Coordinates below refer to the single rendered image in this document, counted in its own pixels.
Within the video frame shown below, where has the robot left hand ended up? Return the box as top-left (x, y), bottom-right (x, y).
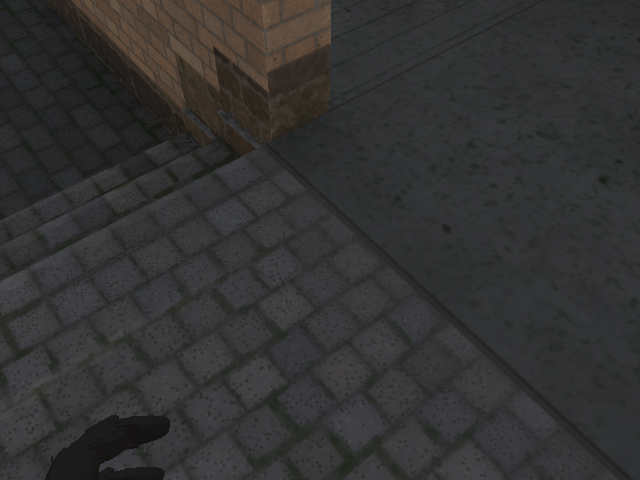
top-left (45, 415), bottom-right (170, 480)

